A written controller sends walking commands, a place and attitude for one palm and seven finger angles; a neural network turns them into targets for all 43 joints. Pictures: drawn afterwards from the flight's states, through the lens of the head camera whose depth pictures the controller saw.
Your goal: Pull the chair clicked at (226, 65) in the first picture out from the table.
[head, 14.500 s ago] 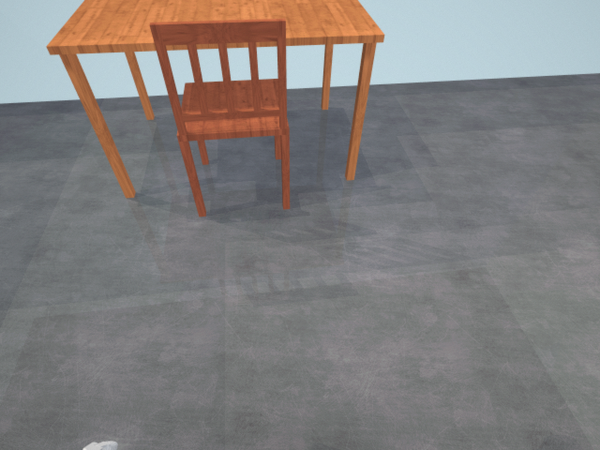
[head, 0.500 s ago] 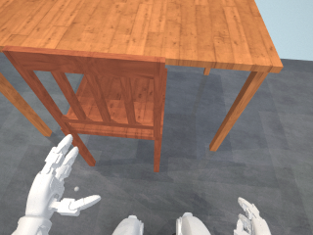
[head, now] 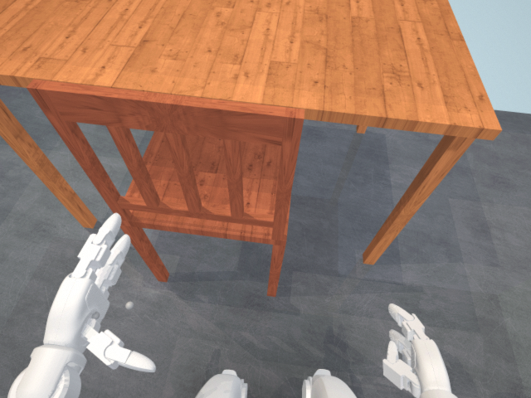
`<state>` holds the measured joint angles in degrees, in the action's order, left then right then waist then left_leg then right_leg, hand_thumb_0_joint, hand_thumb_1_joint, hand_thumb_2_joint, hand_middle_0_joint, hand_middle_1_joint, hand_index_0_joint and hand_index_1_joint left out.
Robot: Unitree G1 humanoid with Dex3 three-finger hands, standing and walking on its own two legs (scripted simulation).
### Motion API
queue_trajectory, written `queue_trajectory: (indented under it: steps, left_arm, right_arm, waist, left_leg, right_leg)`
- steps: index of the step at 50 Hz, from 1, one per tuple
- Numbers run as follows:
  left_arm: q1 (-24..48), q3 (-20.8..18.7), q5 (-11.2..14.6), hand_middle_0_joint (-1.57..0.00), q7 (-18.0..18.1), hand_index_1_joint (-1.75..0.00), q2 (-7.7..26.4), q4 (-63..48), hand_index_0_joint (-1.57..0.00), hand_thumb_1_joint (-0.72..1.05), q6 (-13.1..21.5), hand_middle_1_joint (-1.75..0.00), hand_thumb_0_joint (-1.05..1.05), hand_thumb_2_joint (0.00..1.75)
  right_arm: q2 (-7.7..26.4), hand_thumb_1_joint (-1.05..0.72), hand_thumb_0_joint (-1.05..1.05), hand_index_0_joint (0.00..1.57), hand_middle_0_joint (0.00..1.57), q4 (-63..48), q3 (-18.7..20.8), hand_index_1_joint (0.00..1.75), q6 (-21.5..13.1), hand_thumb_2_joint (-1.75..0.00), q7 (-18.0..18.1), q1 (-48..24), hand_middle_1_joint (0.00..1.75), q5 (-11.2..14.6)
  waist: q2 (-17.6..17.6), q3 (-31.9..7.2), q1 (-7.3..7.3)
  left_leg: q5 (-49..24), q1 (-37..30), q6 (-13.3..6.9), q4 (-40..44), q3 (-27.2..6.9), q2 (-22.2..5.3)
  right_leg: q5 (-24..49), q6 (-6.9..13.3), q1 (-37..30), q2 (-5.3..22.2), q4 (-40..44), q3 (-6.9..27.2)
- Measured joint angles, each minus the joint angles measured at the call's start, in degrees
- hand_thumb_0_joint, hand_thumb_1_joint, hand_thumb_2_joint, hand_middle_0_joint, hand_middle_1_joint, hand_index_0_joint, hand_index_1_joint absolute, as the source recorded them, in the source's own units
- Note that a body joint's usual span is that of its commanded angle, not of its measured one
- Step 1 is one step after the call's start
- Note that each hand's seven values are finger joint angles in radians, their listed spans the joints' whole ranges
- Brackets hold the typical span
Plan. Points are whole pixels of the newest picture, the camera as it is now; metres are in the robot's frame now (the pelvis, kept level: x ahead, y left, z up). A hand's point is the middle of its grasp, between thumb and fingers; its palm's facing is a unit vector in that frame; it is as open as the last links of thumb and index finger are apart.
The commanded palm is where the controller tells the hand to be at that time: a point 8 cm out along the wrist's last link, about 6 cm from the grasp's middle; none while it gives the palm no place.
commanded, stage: raise the hand toward the chair's back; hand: left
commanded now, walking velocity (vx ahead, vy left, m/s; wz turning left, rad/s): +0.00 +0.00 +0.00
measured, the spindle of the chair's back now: (186, 175) +0.50 +0.19 -0.04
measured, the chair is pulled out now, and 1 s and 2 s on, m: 0.00 0.00 0.00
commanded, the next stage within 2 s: aim the fingers beside a spindle in 0.66 s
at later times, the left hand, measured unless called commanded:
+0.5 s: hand (128, 292) +0.25 +0.20 +0.04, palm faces -0.05 -1.00 -0.06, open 16.9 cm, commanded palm +0.22 +0.26 +0.05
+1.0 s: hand (138, 288) +0.25 +0.19 +0.03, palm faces -0.06 -1.00 -0.05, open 17.0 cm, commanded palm +0.24 +0.25 +0.04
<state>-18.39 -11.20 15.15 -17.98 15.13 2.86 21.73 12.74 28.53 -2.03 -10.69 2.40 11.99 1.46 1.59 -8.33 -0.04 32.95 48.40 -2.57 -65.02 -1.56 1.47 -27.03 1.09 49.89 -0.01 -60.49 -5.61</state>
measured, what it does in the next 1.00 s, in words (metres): stands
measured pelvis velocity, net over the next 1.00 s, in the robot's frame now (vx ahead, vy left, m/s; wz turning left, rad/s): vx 0.00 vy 0.00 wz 0.00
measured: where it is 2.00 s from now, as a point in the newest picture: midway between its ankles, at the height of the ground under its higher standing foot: outside the picture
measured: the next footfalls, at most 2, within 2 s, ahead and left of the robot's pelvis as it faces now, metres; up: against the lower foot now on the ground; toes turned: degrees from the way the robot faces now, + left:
none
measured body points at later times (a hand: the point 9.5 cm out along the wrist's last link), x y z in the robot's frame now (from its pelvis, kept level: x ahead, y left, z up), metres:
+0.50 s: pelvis +0.00 +0.00 +0.01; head +0.08 +0.01 +0.45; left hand +0.24 +0.26 +0.05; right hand +0.17 -0.25 -0.07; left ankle -0.02 +0.09 -0.66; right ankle +0.02 -0.11 -0.66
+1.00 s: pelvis +0.00 +0.00 +0.00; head +0.08 +0.01 +0.44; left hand +0.25 +0.25 +0.04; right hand +0.18 -0.25 -0.08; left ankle -0.02 +0.09 -0.66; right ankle +0.02 -0.11 -0.66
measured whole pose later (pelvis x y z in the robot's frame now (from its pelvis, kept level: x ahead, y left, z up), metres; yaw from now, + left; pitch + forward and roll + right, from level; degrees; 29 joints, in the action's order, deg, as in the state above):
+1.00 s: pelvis +0.00 +0.00 +0.00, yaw +0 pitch +17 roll -3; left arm -12.3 -12.1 15.7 -19.1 15.4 9.2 23.6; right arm 14.7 30.9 -1.3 -10.9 2.4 12.8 1.4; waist 1.5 -8.5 -1.2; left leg 32.6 49.2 -2.4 -64.7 -1.5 1.5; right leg -26.9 1.3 50.9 0.0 -60.5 -5.5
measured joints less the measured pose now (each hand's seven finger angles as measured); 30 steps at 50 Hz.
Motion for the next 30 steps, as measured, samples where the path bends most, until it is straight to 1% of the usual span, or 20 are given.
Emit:
queue_trajectory:
  steps: [5, 12, 15, 19, 26, 30]
  left_arm:
    - [1.43, -1.07, 0.51, -0.06, -0.84, -0.08, 0.53, 1.12, -0.06, -0.49, -0.13, -0.08, -0.01, 0.30]
    - [2.87, -2.38, 1.21, -0.06, -1.49, -0.08, 1.33, 2.61, -0.06, -0.50, -0.56, -0.08, -0.01, 0.30]
    - [2.82, -2.55, 1.51, -0.06, -1.53, -0.08, 1.22, 3.05, -0.06, -0.50, -0.34, -0.08, -0.01, 0.30]
    - [2.58, -2.30, 1.27, -0.06, -1.30, -0.08, 0.99, 3.50, -0.06, -0.50, 0.17, -0.08, -0.01, 0.30]
    - [2.25, -1.87, 0.84, -0.06, -0.64, -0.08, 0.78, 3.41, -0.06, -0.50, 1.41, -0.08, -0.02, 0.30]
    - [2.46, -1.89, 1.02, -0.06, -0.85, -0.08, 0.77, 3.79, -0.06, -0.50, 1.39, -0.08, -0.02, 0.30]
  right_arm:
    - [0.51, -0.90, 0.02, 0.21, 0.21, 1.08, 0.03, 0.30, 0.08, -0.89, 0.09, 0.98, 0.30, 0.05]
    - [1.59, -0.90, 0.02, 0.21, 0.20, 2.15, 0.86, 0.30, 0.11, -0.89, 0.23, 2.19, 0.30, 0.18]
    - [1.91, -0.90, 0.02, 0.21, 0.20, 2.28, 1.25, 0.30, 0.03, -0.89, 0.15, 2.58, 0.30, 0.24]
    - [2.15, -0.90, 0.02, 0.21, 0.20, 2.24, 1.58, 0.30, -0.09, -0.89, 0.02, 2.63, 0.30, 0.20]
    - [1.95, -0.90, 0.02, 0.21, 0.20, 2.12, 1.49, 0.30, -0.13, -0.89, -0.15, 1.96, 0.30, 0.10]
    - [1.65, -0.90, 0.02, 0.21, 0.20, 2.03, 1.09, 0.30, -0.03, -0.89, -0.14, 1.49, 0.30, 0.12]
  waist:
    - [0.13, 0.14, -0.28]
    - [0.11, 0.35, -1.05]
    - [0.04, 0.22, -1.39]
    - [-0.14, 0.22, -1.63]
    - [-0.15, 0.33, -1.52]
    - [-0.03, 0.29, -1.27]
  left_leg:
    - [-0.11, -0.33, -0.11, 0.56, 0.04, 0.03]
    - [-0.59, -1.16, -0.18, 1.86, 0.35, 0.00]
    - [-0.78, -1.45, -0.21, 2.37, 0.46, -0.01]
    - [-0.88, -1.53, -0.21, 2.58, 0.58, -0.04]
    - [-0.87, -1.39, -0.10, 2.32, 0.52, -0.05]
    - [-0.89, -1.23, -0.04, 2.19, 0.41, -0.02]
  right_leg:
    - [0.14, -0.13, -0.35, 0.01, 0.60, 0.07]
    - [0.64, -0.24, -1.04, -0.07, 1.79, 0.41]
    - [0.83, -0.27, -1.27, -0.09, 2.22, 0.54]
    - [0.93, -0.25, -1.27, -0.13, 2.35, 0.66]
    - [0.86, -0.14, -1.12, -0.13, 2.04, 0.60]
    - [0.83, -0.07, -0.98, -0.09, 1.87, 0.48]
